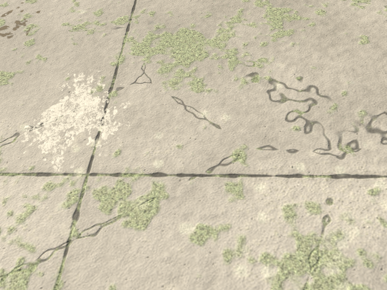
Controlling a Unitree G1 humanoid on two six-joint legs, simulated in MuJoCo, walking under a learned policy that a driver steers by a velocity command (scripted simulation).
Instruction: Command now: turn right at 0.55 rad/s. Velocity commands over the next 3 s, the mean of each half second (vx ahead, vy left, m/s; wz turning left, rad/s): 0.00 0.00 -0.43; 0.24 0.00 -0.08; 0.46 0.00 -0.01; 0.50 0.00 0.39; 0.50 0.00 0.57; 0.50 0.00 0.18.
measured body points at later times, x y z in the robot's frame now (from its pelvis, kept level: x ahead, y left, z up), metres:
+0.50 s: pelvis +0.03 +0.05 +0.00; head +0.06 +0.07 +0.44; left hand +0.23 +0.31 -0.12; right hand +0.09 -0.25 -0.10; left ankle +0.06 +0.16 -0.75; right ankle -0.03 -0.08 -0.69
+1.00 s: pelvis +0.13 +0.04 -0.01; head +0.16 +0.03 +0.44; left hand +0.16 +0.32 -0.14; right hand +0.28 -0.26 -0.10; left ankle +0.27 +0.13 -0.73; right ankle -0.03 -0.08 -0.75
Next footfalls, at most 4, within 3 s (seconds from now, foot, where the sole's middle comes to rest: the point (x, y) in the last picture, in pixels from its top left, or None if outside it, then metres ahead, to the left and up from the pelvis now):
0.34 left None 0.10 0.15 -0.78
0.68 right None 0.01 -0.08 -0.78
1.06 left None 0.33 0.12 -0.78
1.60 right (273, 242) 0.61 -0.17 -0.78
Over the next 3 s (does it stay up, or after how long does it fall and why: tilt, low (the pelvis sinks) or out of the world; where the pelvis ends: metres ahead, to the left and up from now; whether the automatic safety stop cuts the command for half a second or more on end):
stays up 1.22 0.05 0.00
